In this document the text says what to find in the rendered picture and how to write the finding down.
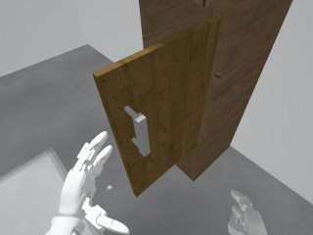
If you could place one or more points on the cupboard door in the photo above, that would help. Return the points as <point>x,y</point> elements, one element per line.
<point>168,84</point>

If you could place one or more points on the left robot hand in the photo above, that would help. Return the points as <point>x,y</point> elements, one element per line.
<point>80,181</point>

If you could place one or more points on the robot left forearm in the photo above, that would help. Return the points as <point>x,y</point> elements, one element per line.
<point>66,225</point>

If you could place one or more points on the right robot hand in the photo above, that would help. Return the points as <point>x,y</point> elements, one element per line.
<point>250,219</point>

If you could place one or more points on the handle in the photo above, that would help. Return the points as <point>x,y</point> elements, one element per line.
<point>141,131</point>

